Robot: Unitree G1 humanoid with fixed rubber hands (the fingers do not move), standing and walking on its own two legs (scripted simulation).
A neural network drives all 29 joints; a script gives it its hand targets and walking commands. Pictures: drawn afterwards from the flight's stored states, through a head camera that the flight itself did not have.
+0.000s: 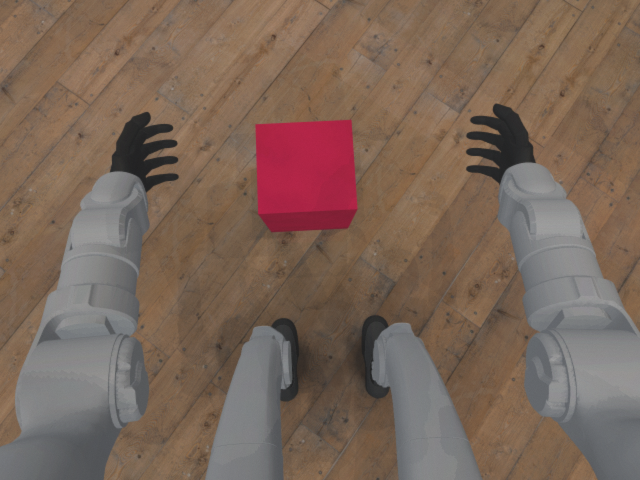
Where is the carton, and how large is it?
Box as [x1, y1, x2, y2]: [255, 120, 356, 231]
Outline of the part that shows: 351,120 255,124 258,214 271,231 344,228 348,226 356,210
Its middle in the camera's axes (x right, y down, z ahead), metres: -0.03 -0.13 +0.96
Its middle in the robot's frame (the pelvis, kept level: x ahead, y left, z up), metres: +0.57 +0.04 -0.56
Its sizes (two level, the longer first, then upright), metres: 0.210 0.200 0.250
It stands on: the floor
